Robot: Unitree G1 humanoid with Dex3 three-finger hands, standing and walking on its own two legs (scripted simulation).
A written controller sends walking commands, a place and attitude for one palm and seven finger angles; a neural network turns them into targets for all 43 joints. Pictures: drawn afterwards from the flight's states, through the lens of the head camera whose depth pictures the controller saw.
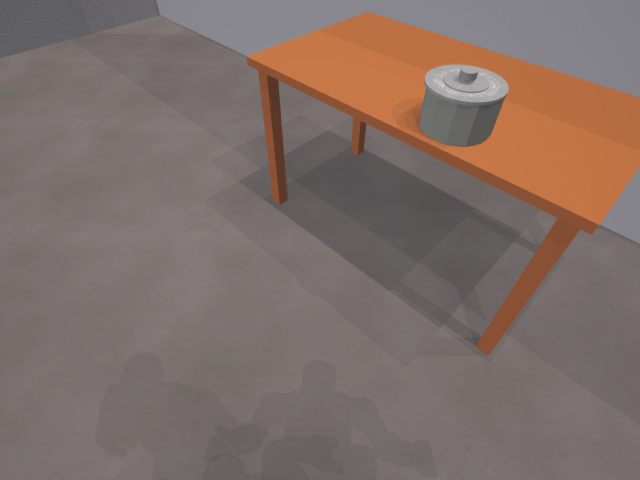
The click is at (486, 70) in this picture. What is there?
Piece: lid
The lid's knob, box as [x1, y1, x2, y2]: [459, 66, 478, 80]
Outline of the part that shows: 462,67 459,73 459,77 464,80 474,80 478,70 471,66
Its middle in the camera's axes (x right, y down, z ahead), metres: +0.37 -0.41 +0.96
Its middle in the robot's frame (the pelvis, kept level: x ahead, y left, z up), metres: +1.01 -0.32 +0.05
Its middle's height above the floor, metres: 0.83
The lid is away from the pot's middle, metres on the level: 0.00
